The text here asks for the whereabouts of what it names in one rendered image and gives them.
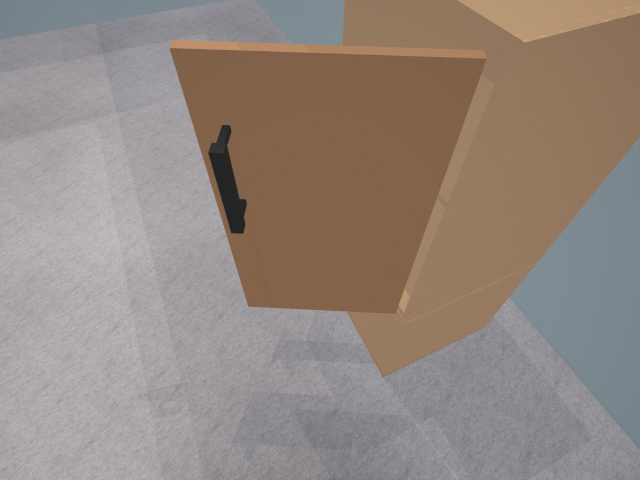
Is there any cupboard door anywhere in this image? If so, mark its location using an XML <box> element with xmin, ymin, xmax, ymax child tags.
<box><xmin>170</xmin><ymin>40</ymin><xmax>487</xmax><ymax>314</ymax></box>

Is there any handle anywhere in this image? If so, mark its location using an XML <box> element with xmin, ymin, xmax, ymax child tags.
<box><xmin>208</xmin><ymin>125</ymin><xmax>247</xmax><ymax>234</ymax></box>

